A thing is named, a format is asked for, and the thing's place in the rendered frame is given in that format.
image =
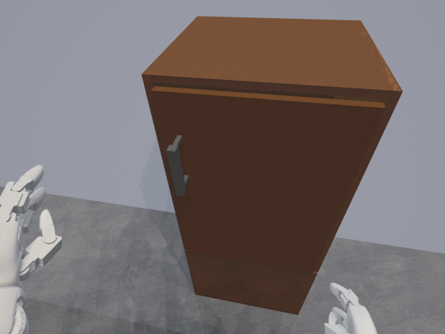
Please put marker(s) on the left robot forearm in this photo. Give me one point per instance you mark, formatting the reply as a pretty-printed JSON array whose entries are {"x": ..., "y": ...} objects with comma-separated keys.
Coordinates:
[{"x": 13, "y": 319}]

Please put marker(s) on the robot left hand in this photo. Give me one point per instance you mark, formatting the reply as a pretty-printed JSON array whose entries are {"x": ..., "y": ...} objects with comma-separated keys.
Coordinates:
[{"x": 17, "y": 206}]

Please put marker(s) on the robot right hand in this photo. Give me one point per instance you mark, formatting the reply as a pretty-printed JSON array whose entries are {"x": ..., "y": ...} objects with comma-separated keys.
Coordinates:
[{"x": 356, "y": 321}]

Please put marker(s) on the handle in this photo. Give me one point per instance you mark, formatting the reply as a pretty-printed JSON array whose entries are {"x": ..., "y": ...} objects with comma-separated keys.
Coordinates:
[{"x": 179, "y": 179}]

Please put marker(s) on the cupboard door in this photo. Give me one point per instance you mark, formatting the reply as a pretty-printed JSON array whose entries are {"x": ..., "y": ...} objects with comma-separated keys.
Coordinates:
[{"x": 268, "y": 174}]

